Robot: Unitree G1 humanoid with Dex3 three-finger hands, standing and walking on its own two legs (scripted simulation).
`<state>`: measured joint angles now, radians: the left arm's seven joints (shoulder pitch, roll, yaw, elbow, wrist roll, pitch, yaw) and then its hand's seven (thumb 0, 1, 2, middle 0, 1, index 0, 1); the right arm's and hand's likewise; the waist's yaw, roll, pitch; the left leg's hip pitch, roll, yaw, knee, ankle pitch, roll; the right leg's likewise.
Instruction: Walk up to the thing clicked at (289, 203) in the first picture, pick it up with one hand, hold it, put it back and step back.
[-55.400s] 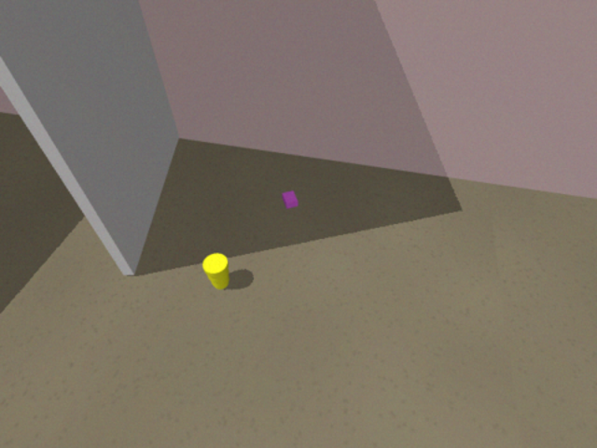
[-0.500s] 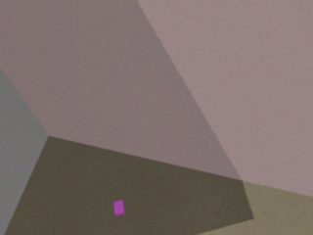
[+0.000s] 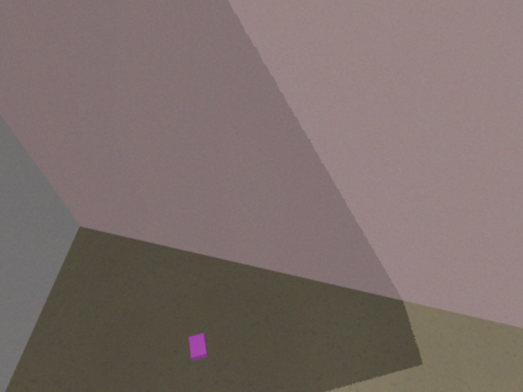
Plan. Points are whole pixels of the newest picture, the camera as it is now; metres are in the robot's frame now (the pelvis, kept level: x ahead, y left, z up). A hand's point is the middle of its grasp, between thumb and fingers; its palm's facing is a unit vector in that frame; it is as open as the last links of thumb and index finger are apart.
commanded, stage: stand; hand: left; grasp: from above
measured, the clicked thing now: (198, 346) +0.43 +0.27 -0.77
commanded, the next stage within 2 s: step back in 0.28 s
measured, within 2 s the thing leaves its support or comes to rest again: neither
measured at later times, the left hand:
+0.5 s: hand out of the picture +0.07 +0.26 -0.17, palm faces -0.04 -0.91 -0.40, open 7.3 cm
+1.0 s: hand out of the picture -0.03 +0.26 -0.18, palm faces +0.03 -0.92 -0.39, open 7.4 cm
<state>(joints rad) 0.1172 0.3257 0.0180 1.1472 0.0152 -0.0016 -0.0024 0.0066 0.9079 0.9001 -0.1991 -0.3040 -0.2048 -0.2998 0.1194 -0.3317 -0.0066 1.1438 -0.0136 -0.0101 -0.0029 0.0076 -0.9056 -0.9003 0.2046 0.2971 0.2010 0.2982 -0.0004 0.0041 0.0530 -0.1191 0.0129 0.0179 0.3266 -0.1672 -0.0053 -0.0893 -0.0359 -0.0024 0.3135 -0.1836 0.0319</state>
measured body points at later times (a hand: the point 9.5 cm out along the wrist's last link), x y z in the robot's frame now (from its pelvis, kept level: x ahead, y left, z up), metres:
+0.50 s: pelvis -0.03 -0.02 -0.02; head +0.02 -0.02 +0.43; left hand +0.07 +0.31 -0.14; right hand +0.07 -0.33 -0.15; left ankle +0.01 +0.12 -0.75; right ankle -0.01 -0.14 -0.75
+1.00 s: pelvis -0.14 -0.01 -0.03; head -0.07 +0.00 +0.41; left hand -0.03 +0.31 -0.15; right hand -0.05 -0.32 -0.15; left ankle -0.16 +0.10 -0.75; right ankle -0.03 -0.14 -0.74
